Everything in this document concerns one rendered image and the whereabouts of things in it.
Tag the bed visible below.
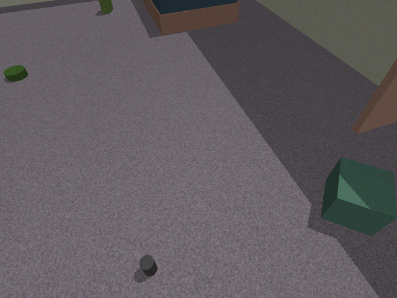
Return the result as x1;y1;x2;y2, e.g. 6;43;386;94
142;0;239;35

